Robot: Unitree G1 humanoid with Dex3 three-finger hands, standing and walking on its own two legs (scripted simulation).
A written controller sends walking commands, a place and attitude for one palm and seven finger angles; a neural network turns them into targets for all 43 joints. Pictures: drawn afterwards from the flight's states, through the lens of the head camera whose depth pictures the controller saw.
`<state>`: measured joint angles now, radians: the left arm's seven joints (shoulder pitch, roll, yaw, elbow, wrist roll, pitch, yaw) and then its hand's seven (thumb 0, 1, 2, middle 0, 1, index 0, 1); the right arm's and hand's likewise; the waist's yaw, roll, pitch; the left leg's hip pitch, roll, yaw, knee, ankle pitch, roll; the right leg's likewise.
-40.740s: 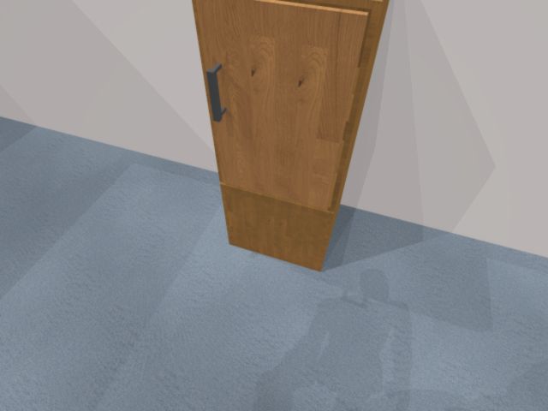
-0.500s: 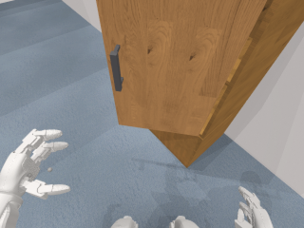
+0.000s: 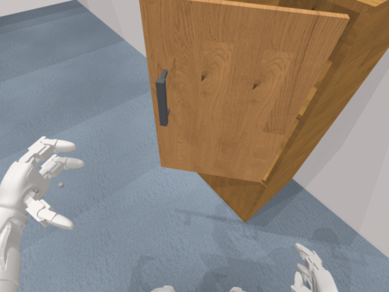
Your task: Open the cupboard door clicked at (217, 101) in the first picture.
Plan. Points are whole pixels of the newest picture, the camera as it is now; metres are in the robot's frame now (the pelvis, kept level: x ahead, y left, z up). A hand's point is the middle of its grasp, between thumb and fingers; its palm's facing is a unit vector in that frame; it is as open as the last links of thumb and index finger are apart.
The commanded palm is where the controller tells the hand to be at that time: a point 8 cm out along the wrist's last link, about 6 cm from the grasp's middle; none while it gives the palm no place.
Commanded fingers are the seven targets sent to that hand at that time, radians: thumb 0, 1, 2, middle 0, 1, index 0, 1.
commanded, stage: raise the hand with hooked fingers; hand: left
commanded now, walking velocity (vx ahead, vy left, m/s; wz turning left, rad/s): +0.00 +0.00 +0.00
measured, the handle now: (164, 99) +0.54 +0.12 +0.07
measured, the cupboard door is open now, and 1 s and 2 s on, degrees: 41 41 41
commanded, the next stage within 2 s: move the hooked fingers beside the handle in 0.50 s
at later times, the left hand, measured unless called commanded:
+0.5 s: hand (71, 183) +0.29 +0.26 +0.08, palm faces -0.05 -1.00 -0.04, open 14.0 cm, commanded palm +0.26 +0.30 +0.08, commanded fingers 0.00 -0.50 0.30 -0.30 -1.20 -0.30 -1.20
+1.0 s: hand (93, 161) +0.34 +0.23 +0.08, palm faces -0.08 -1.00 -0.02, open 14.0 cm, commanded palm +0.32 +0.28 +0.08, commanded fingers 0.00 -0.50 0.30 -0.30 -1.20 -0.30 -1.20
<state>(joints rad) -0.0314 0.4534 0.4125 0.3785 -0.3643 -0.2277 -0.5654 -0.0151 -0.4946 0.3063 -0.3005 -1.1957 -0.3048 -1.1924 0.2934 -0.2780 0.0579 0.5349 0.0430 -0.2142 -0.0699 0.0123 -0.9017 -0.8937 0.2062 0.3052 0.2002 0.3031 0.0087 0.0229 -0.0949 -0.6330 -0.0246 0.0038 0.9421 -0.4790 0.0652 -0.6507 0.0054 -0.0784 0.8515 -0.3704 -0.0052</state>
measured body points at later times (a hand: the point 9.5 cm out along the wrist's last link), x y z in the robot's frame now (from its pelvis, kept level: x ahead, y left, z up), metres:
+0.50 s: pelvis +0.00 -0.01 +0.00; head +0.05 -0.01 +0.45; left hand +0.28 +0.31 +0.08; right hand +0.15 -0.26 -0.07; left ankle -0.01 +0.07 -0.69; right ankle +0.03 -0.13 -0.69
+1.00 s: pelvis +0.00 -0.02 +0.00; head +0.05 -0.01 +0.45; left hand +0.33 +0.29 +0.08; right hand +0.13 -0.28 -0.08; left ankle -0.01 +0.07 -0.69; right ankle +0.03 -0.13 -0.69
